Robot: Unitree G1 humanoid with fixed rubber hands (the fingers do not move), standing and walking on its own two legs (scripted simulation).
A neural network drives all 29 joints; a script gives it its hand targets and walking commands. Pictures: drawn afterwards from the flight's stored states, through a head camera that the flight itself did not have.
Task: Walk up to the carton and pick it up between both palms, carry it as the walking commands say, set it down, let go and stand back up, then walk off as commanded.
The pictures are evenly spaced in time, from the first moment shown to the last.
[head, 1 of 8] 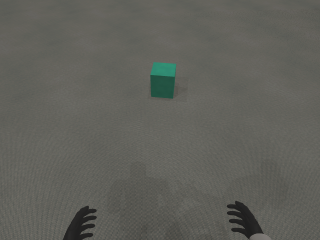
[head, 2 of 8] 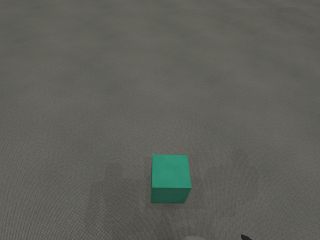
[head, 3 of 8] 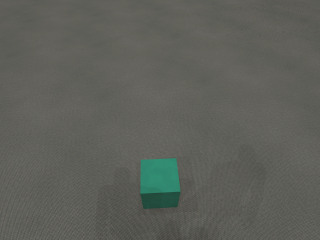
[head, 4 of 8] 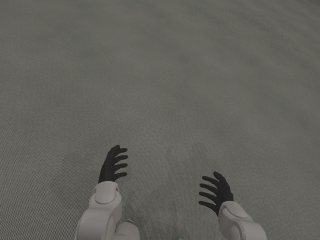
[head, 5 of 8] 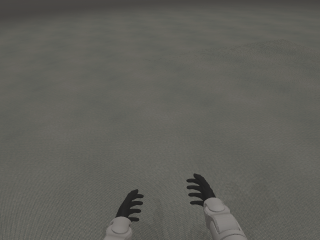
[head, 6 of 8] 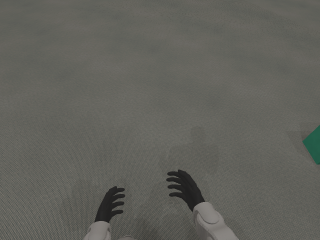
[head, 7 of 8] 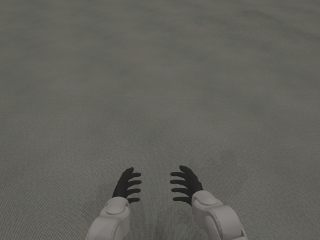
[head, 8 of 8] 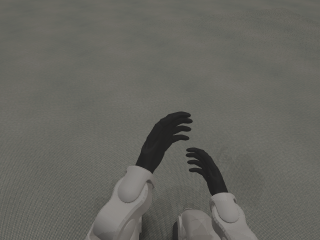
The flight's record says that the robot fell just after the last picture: yes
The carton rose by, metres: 0.01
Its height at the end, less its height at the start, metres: +0.00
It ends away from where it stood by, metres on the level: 0.22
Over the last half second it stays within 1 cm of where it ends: yes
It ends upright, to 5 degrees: yes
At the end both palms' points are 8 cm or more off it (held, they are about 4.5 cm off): yes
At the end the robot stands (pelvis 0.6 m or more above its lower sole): yes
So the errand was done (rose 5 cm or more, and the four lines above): no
